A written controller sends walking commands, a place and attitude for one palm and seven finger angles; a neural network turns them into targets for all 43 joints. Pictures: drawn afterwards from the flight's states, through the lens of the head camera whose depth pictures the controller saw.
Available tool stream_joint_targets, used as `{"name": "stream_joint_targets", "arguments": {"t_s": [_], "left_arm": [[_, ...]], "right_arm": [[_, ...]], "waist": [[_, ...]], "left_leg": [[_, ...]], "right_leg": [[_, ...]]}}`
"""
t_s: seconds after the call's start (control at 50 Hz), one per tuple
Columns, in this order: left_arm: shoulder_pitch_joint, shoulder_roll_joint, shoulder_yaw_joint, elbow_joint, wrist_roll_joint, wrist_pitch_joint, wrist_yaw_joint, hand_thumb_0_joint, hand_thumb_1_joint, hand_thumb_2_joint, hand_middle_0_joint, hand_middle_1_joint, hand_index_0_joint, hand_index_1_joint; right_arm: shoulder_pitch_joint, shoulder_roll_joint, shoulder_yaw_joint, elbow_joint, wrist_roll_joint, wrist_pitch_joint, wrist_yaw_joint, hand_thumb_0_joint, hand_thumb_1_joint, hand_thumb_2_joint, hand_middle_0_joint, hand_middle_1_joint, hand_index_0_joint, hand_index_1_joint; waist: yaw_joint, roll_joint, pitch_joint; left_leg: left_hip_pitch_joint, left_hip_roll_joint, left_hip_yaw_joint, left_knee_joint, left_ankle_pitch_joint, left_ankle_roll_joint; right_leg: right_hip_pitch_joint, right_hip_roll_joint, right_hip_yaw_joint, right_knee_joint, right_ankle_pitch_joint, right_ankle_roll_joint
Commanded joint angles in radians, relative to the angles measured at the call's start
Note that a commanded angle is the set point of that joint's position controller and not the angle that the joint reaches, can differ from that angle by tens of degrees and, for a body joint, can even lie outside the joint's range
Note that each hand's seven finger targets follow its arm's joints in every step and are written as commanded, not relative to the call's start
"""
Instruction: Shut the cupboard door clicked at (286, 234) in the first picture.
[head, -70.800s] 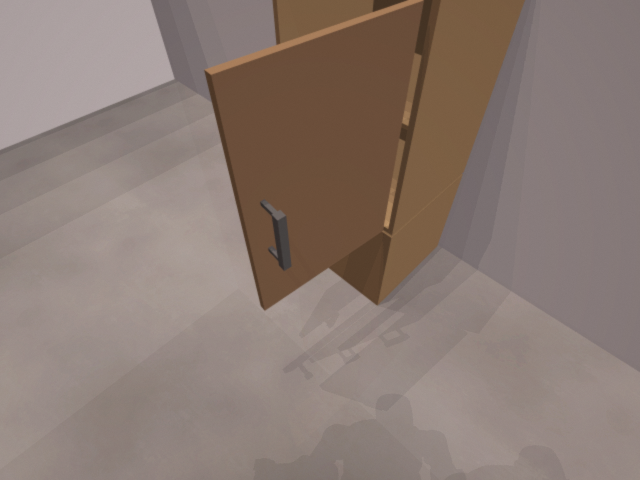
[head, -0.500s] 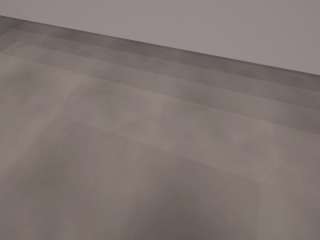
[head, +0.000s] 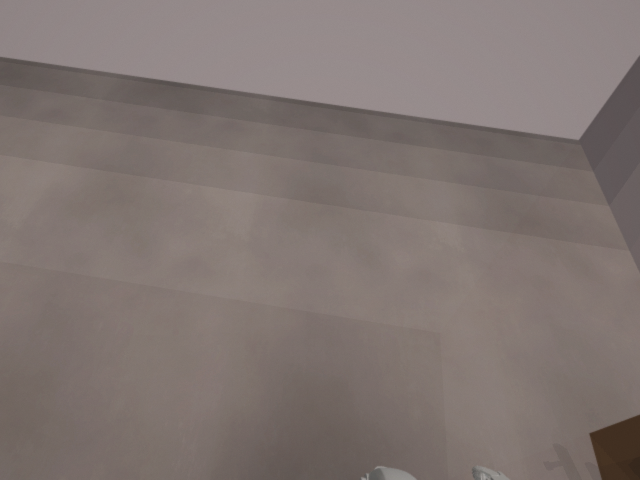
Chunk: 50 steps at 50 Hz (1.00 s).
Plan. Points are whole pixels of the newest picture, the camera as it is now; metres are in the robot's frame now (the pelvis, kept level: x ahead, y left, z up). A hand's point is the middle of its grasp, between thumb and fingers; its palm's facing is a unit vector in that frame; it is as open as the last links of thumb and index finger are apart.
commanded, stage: turn to face it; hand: left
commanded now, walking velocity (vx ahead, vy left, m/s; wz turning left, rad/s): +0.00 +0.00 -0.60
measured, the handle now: out of the picture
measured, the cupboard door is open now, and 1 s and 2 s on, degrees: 18 18 18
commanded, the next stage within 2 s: none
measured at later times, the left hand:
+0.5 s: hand (228, 464) +0.16 +0.14 -0.17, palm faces -0.28 -0.93 -0.23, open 7.4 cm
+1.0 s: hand (282, 416) +0.23 +0.08 -0.16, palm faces -0.53 -0.80 -0.28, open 7.4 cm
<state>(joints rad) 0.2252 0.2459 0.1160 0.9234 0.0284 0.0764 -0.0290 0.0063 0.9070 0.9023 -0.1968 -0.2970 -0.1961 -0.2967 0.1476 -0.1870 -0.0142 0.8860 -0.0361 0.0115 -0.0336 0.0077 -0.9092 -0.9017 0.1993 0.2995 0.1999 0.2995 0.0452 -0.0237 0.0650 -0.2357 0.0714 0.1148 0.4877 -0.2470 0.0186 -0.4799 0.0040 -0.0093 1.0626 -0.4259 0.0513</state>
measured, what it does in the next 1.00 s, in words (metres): steps on the spot, turning right: right foot, then left foot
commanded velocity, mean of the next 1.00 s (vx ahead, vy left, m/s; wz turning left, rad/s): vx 0.00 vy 0.00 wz -0.60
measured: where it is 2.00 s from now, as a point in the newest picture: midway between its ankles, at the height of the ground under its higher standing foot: outside the picture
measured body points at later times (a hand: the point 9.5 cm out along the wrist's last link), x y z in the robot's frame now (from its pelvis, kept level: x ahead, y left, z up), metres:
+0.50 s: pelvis +0.02 -0.02 -0.01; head +0.06 -0.04 +0.44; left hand +0.17 +0.19 -0.15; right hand +0.00 -0.30 -0.15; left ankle +0.07 +0.11 -0.71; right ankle -0.03 -0.14 -0.74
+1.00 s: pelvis +0.03 -0.04 -0.01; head +0.06 -0.09 +0.43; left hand +0.26 +0.12 -0.14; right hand -0.08 -0.30 -0.17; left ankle +0.08 +0.10 -0.68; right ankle -0.05 -0.12 -0.74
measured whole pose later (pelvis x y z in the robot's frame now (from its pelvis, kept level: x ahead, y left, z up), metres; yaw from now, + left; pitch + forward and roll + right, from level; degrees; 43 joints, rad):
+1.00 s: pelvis +0.03 -0.04 -0.01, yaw -35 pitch +1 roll -1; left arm 0.16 0.21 0.07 0.87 0.03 0.03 -0.01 0.00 0.90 0.90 -0.20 -0.30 -0.20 -0.30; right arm 0.19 -0.27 -0.06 0.92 -0.02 0.07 -0.03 0.01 -0.91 -0.90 0.20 0.30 0.20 0.30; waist -0.01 0.07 0.10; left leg -0.46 0.11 0.05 1.05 -0.50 -0.08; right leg -0.27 0.02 -0.04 0.59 -0.35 -0.03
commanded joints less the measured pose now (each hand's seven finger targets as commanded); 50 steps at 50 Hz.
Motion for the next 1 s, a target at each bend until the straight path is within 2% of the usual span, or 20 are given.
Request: {"name": "stream_joint_targets", "arguments": {"t_s": [0.0, 0.14, 0.16, 0.18, 0.2, 0.24, 0.3, 0.44, 0.5, 0.54, 0.56, 0.62, 0.76, 0.82, 0.84, 0.86, 0.88, 0.9, 0.92, 0.98], "left_arm": [[-0.054, 0.038, -0.006, -0.105, -0.004, -0.012, -0.013, 0.0, 0.9, 0.9, -0.2, -0.3, -0.2, -0.3], [-0.021, 0.062, -0.011, -0.11, -0.005, -0.033, -0.01, 0.0, 0.9, 0.9, -0.2, -0.3, -0.2, -0.3], [0.039, 0.103, -0.002, -0.093, -0.002, -0.041, -0.005, 0.0, 0.9, 0.9, -0.2, -0.3, -0.2, -0.3], [0.077, 0.217, 0.016, -0.089, 0.008, -0.056, 0.01, 0.0, 0.9, 0.9, -0.2, -0.3, -0.2, -0.3], [0.119, 0.265, 0.018, -0.071, -0.004, -0.057, 0.022, 0.0, 0.9, 0.9, -0.2, -0.3, -0.2, -0.3], [0.068, 0.229, 0.021, -0.08, -0.005, -0.054, 0.042, 0.0, 0.9, 0.9, -0.2, -0.3, -0.2, -0.3], [-0.045, 0.168, 0.001, -0.116, -0.005, -0.053, 0.044, 0.0, 0.9, 0.9, -0.2, -0.3, -0.2, -0.3], [-0.069, 0.199, 0.012, -0.12, 0.003, -0.043, 0.032, 0.0, 0.9, 0.9, -0.2, -0.3, -0.2, -0.3], [-0.103, 0.161, 0.008, -0.126, -0.01, -0.032, 0.03, 0.0, 0.9, 0.9, -0.2, -0.3, -0.2, -0.3], [-0.054, 0.061, -0.012, -0.155, -0.021, -0.025, 0.017, 0.0, 0.9, 0.9, -0.2, -0.3, -0.2, -0.3], [-0.08, 0.092, -0.009, -0.16, -0.01, -0.029, 0.01, 0.0, 0.9, 0.9, -0.2, -0.3, -0.2, -0.3], [-0.083, 0.086, 0.003, -0.13, -0.007, -0.022, -0.009, 0.0, 0.9, 0.9, -0.2, -0.3, -0.2, -0.3], [-0.117, 0.038, -0.018, -0.144, -0.011, -0.022, -0.016, 0.0, 0.9, 0.9, -0.2, -0.3, -0.2, -0.3], [-0.063, 0.057, -0.017, -0.129, -0.01, -0.034, -0.013, 0.0, 0.9, 0.9, -0.2, -0.3, -0.2, -0.3], [-0.001, 0.09, -0.008, -0.111, -0.007, -0.041, -0.009, 0.0, 0.9, 0.9, -0.2, -0.3, -0.2, -0.3], [0.058, 0.184, 0.008, -0.091, 0.003, -0.054, 0.003, 0.0, 0.9, 0.9, -0.2, -0.3, -0.2, -0.3], [0.095, 0.262, 0.021, -0.079, 0.0, -0.057, 0.017, 0.0, 0.9, 0.9, -0.2, -0.3, -0.2, -0.3], [0.115, 0.262, 0.022, -0.079, -0.008, -0.05, 0.029, 0.0, 0.9, 0.9, -0.2, -0.3, -0.2, -0.3], [0.073, 0.232, 0.023, -0.077, -0.006, -0.054, 0.038, 0.0, 0.9, 0.9, -0.2, -0.3, -0.2, -0.3], [-0.028, 0.157, 0.001, -0.105, -0.01, -0.057, 0.043, 0.0, 0.9, 0.9, -0.2, -0.3, -0.2, -0.3]], "right_arm": [[0.074, -0.205, -0.067, -0.036, 0.004, -0.015, -0.012, 0.0, -0.9, -0.9, 0.2, 0.3, 0.2, 0.3], [0.069, -0.249, -0.088, -0.027, 0.009, -0.005, 0.005, 0.0, -0.9, -0.9, 0.2, 0.3, 0.2, 0.3], [0.058, -0.239, -0.088, -0.036, 0.016, -0.004, 0.01, 0.0, -0.9, -0.9, 0.2, 0.3, 0.2, 0.3], [0.066, -0.16, -0.073, -0.067, 0.023, 0.0, 0.018, 0.0, -0.9, -0.9, 0.2, 0.3, 0.2, 0.3], [-0.003, -0.145, -0.058, -0.104, 0.02, 0.009, 0.013, 0.0, -0.9, -0.9, 0.2, 0.3, 0.2, 0.3], [-0.026, -0.152, -0.057, -0.1, 0.021, 0.013, -0.004, 0.0, -0.9, -0.9, 0.2, 0.3, 0.2, 0.3], [0.027, -0.152, -0.056, -0.057, 0.02, 0.012, 0.006, 0.0, -0.9, -0.9, 0.2, 0.3, 0.2, 0.3], [0.064, -0.13, -0.057, -0.069, 0.027, 0.009, 0.01, 0.0, -0.9, -0.9, 0.2, 0.3, 0.2, 0.3], [0.163, -0.15, -0.057, -0.04, 0.027, -0.009, 0.001, 0.0, -0.9, -0.9, 0.2, 0.3, 0.2, 0.3], [0.215, -0.308, -0.08, -0.049, 0.004, -0.022, -0.007, 0.0, -0.9, -0.9, 0.2, 0.3, 0.2, 0.3], [0.21, -0.31, -0.076, -0.058, -0.001, -0.022, -0.01, 0.0, -0.9, -0.9, 0.2, 0.3, 0.2, 0.3], [0.085, -0.232, -0.056, -0.082, -0.003, -0.024, -0.014, 0.0, -0.9, -0.9, 0.2, 0.3, 0.2, 0.3], [0.139, -0.242, -0.076, -0.037, 0.002, -0.012, -0.005, 0.0, -0.9, -0.9, 0.2, 0.3, 0.2, 0.3], [0.113, -0.257, -0.087, -0.035, 0.009, -0.006, 0.002, 0.0, -0.9, -0.9, 0.2, 0.3, 0.2, 0.3], [0.097, -0.249, -0.089, -0.041, 0.016, -0.004, 0.006, 0.0, -0.9, -0.9, 0.2, 0.3, 0.2, 0.3], [0.084, -0.194, -0.08, -0.065, 0.026, -0.001, 0.012, 0.0, -0.9, -0.9, 0.2, 0.3, 0.2, 0.3], [0.029, -0.136, -0.06, -0.115, 0.022, 0.005, 0.015, 0.0, -0.9, -0.9, 0.2, 0.3, 0.2, 0.3], [-0.021, -0.149, -0.056, -0.123, 0.021, 0.018, 0.002, 0.0, -0.9, -0.9, 0.2, 0.3, 0.2, 0.3], [-0.023, -0.145, -0.058, -0.113, 0.021, 0.016, -0.006, 0.0, -0.9, -0.9, 0.2, 0.3, 0.2, 0.3], [0.011, -0.157, -0.056, -0.067, 0.02, 0.012, 0.003, 0.0, -0.9, -0.9, 0.2, 0.3, 0.2, 0.3]], "waist": [[-0.062, 0.193, -0.061], [-0.035, 0.199, -0.113], [-0.003, 0.129, -0.138], [0.016, -0.174, -0.152], [0.05, -0.219, -0.127], [0.021, -0.248, -0.113], [-0.036, -0.143, -0.126], [-0.045, -0.149, -0.076], [-0.09, -0.091, -0.094], [-0.091, 0.356, -0.122], [-0.1, 0.255, -0.113], [-0.044, 0.206, -0.067], [-0.086, 0.245, -0.125], [-0.054, 0.239, -0.134], [-0.022, 0.169, -0.146], [0.011, -0.084, -0.165], [0.033, -0.269, -0.126], [0.049, -0.18, -0.1], [0.021, -0.272, -0.101], [-0.031, -0.14, -0.13]], "left_leg": [[0.108, 0.268, -0.121, -0.173, 0.266, 0.124], [0.062, 0.265, -0.009, 0.023, 0.342, 0.052], [-0.019, 0.224, 0.03, 0.137, 0.249, 0.003], [-0.261, 0.093, 0.112, 0.357, -0.096, -0.072], [-0.374, 0.013, 0.014, 0.554, -0.397, -0.09], [-0.477, 0.034, -0.124, 0.698, -0.322, -0.09], [-0.355, 0.04, -0.106, 0.62, -0.181, -0.109], [-0.174, -0.025, -0.068, 0.286, -0.154, -0.099], [0.055, -0.027, -0.078, -0.03, 0.032, -0.086], [0.159, 0.372, -0.478, -0.227, 0.118, 0.08], [0.075, 0.42, -0.515, -0.23, 0.126, 0.143], [0.03, 0.297, -0.276, -0.193, 0.226, 0.113], [0.149, 0.285, -0.078, -0.081, 0.432, 0.109], [0.102, 0.27, -0.022, 0.025, 0.406, 0.052], [0.025, 0.235, 0.014, 0.116, 0.313, 0.005], [-0.166, 0.138, 0.083, 0.296, 0.049, -0.061], [-0.374, 0.017, 0.049, 0.515, -0.389, -0.1], [-0.417, 0.028, -0.081, 0.627, -0.377, -0.091], [-0.471, 0.033, -0.118, 0.684, -0.339, -0.095], [-0.391, 0.044, -0.119, 0.643, -0.18, -0.111]], "right_leg": [[-0.022, -0.037, -0.033, -0.116, 0.008, 0.003], [0.245, 0.002, -0.105, -0.518, 0.165, -0.042], [0.376, -0.04, -0.049, -0.638, 0.284, -0.067], [0.546, -0.279, 0.267, -0.73, 0.512, -0.158], [0.495, -0.41, 0.39, -0.714, 0.79, -0.264], [0.493, -0.347, 0.388, -0.685, 0.774, -0.286], [0.408, -0.248, 0.222, -0.654, 0.73, -0.238], [0.253, -0.216, 0.31, -0.67, 0.495, -0.23], [0.131, -0.137, 0.296, -0.569, 0.383, -0.147], [-0.076, 0.07, 0.047, -0.176, -0.177, -0.039], [-0.061, 0.029, 0.069, 0.006, -0.202, -0.038], [-0.069, -0.026, 0.044, 0.123, -0.068, -0.011], [0.074, -0.008, -0.075, -0.252, -0.042, -0.018], [0.227, 0.012, -0.103, -0.512, 0.131, -0.04], [0.352, -0.005, -0.079, -0.641, 0.259, -0.056], [0.518, -0.192, 0.148, -0.727, 0.467, -0.119], [0.522, -0.386, 0.386, -0.722, 0.785, -0.224], [0.481, -0.385, 0.371, -0.704, 0.823, -0.274], [0.486, -0.34, 0.399, -0.696, 0.806, -0.279], [0.465, -0.244, 0.236, -0.647, 0.808, -0.245]]}}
